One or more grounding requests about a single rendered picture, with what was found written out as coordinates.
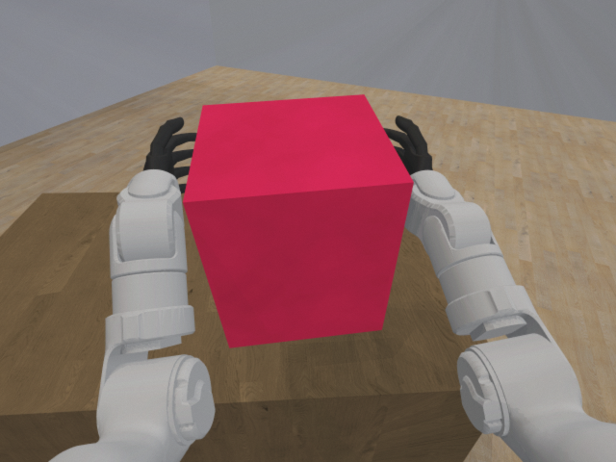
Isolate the pedestal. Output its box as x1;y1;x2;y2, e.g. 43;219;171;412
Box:
0;192;488;462

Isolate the robot right forearm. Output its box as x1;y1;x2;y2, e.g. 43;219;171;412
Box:
404;170;582;407

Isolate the robot right upper arm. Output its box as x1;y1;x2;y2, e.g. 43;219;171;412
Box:
457;333;616;462

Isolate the carton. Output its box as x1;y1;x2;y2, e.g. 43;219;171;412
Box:
183;94;414;348

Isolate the robot left forearm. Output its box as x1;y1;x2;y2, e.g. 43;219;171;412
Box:
96;169;195;434

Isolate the robot left upper arm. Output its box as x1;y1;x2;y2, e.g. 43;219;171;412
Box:
48;354;216;462

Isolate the left robot hand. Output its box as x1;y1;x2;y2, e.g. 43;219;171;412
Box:
143;117;197;193

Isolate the right robot hand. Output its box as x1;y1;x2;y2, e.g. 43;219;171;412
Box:
383;115;433;175

